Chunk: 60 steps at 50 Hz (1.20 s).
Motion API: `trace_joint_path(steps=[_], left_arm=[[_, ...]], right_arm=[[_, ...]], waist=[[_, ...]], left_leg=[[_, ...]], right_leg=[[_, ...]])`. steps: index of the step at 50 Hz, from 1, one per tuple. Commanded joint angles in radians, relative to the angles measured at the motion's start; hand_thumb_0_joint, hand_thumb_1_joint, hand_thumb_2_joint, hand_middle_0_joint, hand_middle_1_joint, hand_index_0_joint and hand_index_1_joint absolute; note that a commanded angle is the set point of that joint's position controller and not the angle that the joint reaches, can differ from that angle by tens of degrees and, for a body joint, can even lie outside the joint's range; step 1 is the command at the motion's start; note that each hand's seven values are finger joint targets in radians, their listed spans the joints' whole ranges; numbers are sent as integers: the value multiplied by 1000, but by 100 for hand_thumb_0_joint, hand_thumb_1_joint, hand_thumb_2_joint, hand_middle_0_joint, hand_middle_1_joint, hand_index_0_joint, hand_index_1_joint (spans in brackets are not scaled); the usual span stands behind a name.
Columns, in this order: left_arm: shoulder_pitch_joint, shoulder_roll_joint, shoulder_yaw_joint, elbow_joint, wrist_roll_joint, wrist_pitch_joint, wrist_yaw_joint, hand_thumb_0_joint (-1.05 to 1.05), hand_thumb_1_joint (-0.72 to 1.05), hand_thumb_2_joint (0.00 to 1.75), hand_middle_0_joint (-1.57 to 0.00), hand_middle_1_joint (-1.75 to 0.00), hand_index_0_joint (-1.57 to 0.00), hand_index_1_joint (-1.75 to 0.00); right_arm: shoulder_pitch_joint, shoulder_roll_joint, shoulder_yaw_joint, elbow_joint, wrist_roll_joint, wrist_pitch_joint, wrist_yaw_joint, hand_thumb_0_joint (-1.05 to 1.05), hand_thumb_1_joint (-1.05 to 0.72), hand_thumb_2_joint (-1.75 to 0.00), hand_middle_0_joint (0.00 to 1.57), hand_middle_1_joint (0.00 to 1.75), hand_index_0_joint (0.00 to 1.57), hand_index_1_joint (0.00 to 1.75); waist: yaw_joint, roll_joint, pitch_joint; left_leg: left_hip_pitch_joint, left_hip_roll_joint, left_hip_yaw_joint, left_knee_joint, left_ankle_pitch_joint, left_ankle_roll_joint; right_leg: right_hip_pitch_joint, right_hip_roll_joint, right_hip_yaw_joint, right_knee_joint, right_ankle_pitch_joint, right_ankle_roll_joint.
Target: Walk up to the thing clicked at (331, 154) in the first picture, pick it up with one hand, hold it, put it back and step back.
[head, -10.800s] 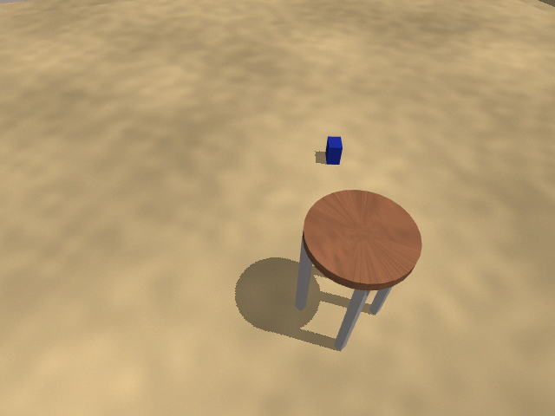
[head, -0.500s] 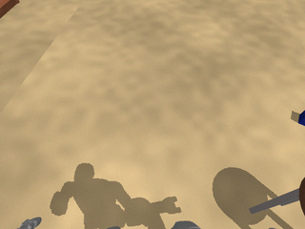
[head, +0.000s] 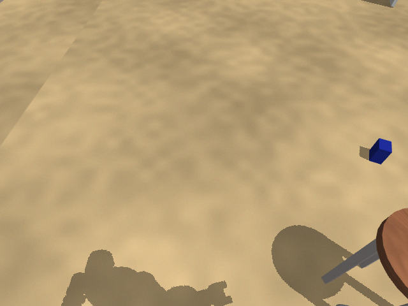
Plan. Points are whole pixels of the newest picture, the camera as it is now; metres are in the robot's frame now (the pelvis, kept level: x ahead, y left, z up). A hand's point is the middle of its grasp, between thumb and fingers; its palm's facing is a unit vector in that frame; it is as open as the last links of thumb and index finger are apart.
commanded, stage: walk up
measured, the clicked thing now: (380, 151) +1.04 -1.11 -0.70
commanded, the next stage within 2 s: stand in 0.62 s
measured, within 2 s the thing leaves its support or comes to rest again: neither
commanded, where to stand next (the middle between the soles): +0.08 +0.03 m, yaw +0 degrees
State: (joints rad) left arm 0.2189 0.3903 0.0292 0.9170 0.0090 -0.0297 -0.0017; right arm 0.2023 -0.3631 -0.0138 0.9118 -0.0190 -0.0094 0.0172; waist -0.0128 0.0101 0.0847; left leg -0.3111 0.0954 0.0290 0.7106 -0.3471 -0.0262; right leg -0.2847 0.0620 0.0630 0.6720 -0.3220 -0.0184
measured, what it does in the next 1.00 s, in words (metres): stands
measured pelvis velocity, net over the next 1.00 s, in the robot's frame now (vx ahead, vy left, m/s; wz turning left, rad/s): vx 0.02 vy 0.02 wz -0.03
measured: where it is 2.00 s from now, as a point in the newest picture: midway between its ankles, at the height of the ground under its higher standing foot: outside the picture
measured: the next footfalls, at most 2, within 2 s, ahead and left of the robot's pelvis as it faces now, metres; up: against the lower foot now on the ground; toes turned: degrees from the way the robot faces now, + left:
none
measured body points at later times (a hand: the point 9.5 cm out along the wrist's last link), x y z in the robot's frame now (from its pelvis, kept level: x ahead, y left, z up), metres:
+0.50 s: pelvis +0.02 +0.01 +0.02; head +0.03 +0.01 +0.47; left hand +0.14 +0.31 -0.10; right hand +0.09 -0.29 -0.10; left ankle +0.03 +0.14 -0.72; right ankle +0.02 -0.12 -0.72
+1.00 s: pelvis +0.02 +0.02 +0.03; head +0.03 +0.02 +0.48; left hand +0.12 +0.32 -0.10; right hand +0.09 -0.28 -0.10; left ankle +0.03 +0.14 -0.72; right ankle +0.02 -0.12 -0.72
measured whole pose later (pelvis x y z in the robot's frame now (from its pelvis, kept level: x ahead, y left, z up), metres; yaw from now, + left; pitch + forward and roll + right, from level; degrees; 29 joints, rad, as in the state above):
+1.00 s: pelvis +0.02 +0.02 +0.03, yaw -2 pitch -2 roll +0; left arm 0.08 0.35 0.00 1.15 0.00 -0.02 0.00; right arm 0.08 -0.35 -0.02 1.16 -0.01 -0.01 0.01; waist -0.02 0.00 0.05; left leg -0.12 0.03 0.05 0.32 -0.17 -0.01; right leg -0.12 0.01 0.12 0.32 -0.17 0.03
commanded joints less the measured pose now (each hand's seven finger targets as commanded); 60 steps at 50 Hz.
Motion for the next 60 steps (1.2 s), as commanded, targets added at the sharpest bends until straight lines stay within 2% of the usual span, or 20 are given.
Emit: trace_joint_path(steps=[1, 3, 5, 6, 7, 9, 11, 14, 20, 30, 31, 34, 36, 43, 47, 49, 51, 53, 58, 60], left_arm=[[-65, 265, 61, -47, 7, -32, 11, 0, 90, 90, -20, -30, -20, -30], [-122, 230, 48, -37, 1, -28, 13, 0, 90, 90, -20, -30, -20, -30], [-105, 192, 34, -12, -3, -25, 8, 0, 90, 90, -20, -30, -20, -30], [-84, 186, 32, 7, -5, -25, 8, 0, 90, 90, -20, -30, -20, -30], [-87, 189, 30, 21, -5, -27, 9, 0, 90, 90, -20, -30, -20, -30], [-106, 195, 31, 42, -12, -24, 10, 0, 90, 90, -20, -30, -20, -30], [-113, 195, 26, 60, -13, -20, 11, 0, 90, 90, -20, -30, -20, -30], [-122, 179, 19, 83, -18, -16, 11, 0, 90, 90, -20, -30, -20, -30], [-161, 179, 14, 126, -11, -10, 11, 0, 90, 90, -20, -30, -20, -30], [-194, 168, 14, 149, -8, -9, 11, 0, 90, 90, -20, -30, -20, -30], [-203, 178, 15, 160, -5, -9, 11, 0, 90, 90, -20, -30, -20, -30], [-186, 173, 13, 170, -6, -9, 11, 0, 90, 90, -20, -30, -20, -30], [-194, 173, 13, 170, -5, -7, 11, 0, 90, 90, -20, -30, -20, -30], [-194, 171, 12, 171, -3, -9, 14, 0, 90, 90, -20, -30, -20, -30], [-187, 170, 10, 174, -3, -9, 14, 0, 90, 90, -20, -30, -20, -30], [-183, 175, 9, 173, -5, -7, 14, 0, 90, 90, -20, -30, -20, -30], [-183, 173, 9, 171, -3, -7, 14, 0, 90, 90, -20, -30, -20, -30], [-172, 172, 9, 172, -4, -7, 13, 0, 90, 90, -20, -30, -20, -30], [-163, 171, 8, 171, -5, -4, 14, 0, 90, 90, -20, -30, -20, -30], [-157, 169, 8, 171, -2, -4, 13, 0, 90, 90, -20, -30, -20, -30]], right_arm=[[-48, -206, -59, -50, 8, -9, -13, 0, -90, -90, 20, 30, 20, 30], [-31, -197, -55, -16, 14, -25, -11, 0, -90, -90, 20, 30, 20, 30], [-53, -228, -57, -3, 13, -35, -12, 0, -90, -90, 20, 30, 20, 30], [-81, -235, -53, 1, 15, -36, -11, 0, -90, -90, 20, 30, 20, 30], [-92, -224, -47, 9, 16, -35, -10, 0, -90, -90, 20, 30, 20, 30], [-100, -222, -43, 30, 18, -33, -13, 0, -90, -90, 20, 30, 20, 30], [-115, -228, -44, 48, 19, -32, -13, 0, -90, -90, 20, 30, 20, 30], [-122, -229, -41, 77, 17, -34, -14, 0, -90, -90, 20, 30, 20, 30], [-165, -221, -42, 109, 16, -28, -14, 0, -90, -90, 20, 30, 20, 30], [-168, -208, -47, 141, 14, -28, -14, 0, -90, -90, 20, 30, 20, 30], [-177, -202, -42, 150, 12, -27, -17, 0, -90, -90, 20, 30, 20, 30], [-189, -206, -45, 154, 14, -27, -19, 0, -90, -90, 20, 30, 20, 30], [-180, -203, -43, 164, 13, -26, -19, 0, -90, -90, 20, 30, 20, 30], [-176, -206, -44, 176, 11, -24, -20, 0, -90, -90, 20, 30, 20, 30], [-171, -207, -44, 181, 11, -22, -18, 0, -90, -90, 20, 30, 20, 30], [-166, -201, -43, 183, 11, -20, -18, 0, -90, -90, 20, 30, 20, 30], [-167, -205, -44, 182, 9, -19, -17, 0, -90, -90, 20, 30, 20, 30], [-168, -201, -42, 179, 10, -22, -18, 0, -90, -90, 20, 30, 20, 30], [-158, -201, -41, 182, 11, -22, -18, 0, -90, -90, 20, 30, 20, 30], [-171, -204, -44, 177, 10, -21, -19, 0, -90, -90, 20, 30, 20, 30]], waist=[[-17, -49, -9], [-29, -78, -43], [-12, -59, -86], [7, -49, -103], [10, -55, -102], [7, -39, -86], [6, -17, -91], [13, 4, -133], [7, -5, -99], [-1, -10, -127], [-1, -3, -123], [3, -8, -133], [-1, -17, -113], [-3, -6, -148], [-5, -9, -130], [-7, -17, -107], [-5, -5, -123], [-2, -1, -127], [-3, 5, -101], [1, -1, -115]], left_leg=[[1, -35, -44, -77, -107, 53], [106, -14, -61, -182, 38, 63], [144, 38, -128, -259, 70, 94], [129, 53, -127, -258, 90, 105], [121, 46, -110, -259, 127, 97], [131, 34, -83, -281, 157, 79], [154, 39, -82, -302, 150, 78], [198, 59, -88, -336, 217, 82], [203, 53, -67, -379, 167, 69], [262, 51, -42, -406, 214, 57], [224, 53, -71, -421, 253, 55], [277, 53, -70, -419, 295, 53], [265, 48, -70, -429, 244, 48], [261, 51, -75, -430, 277, 50], [259, 48, -79, -432, 253, 49], [252, 40, -82, -444, 212, 45], [243, 46, -85, -442, 211, 52], [251, 46, -87, -442, 260, 50], [235, 42, -93, -453, 222, 48], [250, 45, -95, -446, 242, 51]], right_leg=[[-72, -245, 398, -310, -158, -141], [-79, -180, 265, -266, 9, -84], [-46, -115, 168, -218, 130, -43], [13, -105, 151, -210, 162, -38], [43, -111, 155, -213, 202, -37], [49, -123, 164, -224, 239, -39], [54, -124, 161, -241, 234, -39], [89, -119, 145, -239, 280, -27], [98, -129, 149, -308, 278, -22], [115, -142, 149, -338, 333, -13], [148, -153, 130, -346, 358, -1], [127, -152, 120, -362, 357, 5], [112, -151, 118, -379, 308, 7], [157, -165, 107, -379, 343, 7], [140, -166, 106, -391, 312, 6], [113, -161, 106, -402, 260, 6], [138, -165, 102, -397, 272, 5], [145, -166, 99, -389, 304, 4], [128, -163, 96, -395, 263, 6], [126, -164, 91, -390, 269, 5]])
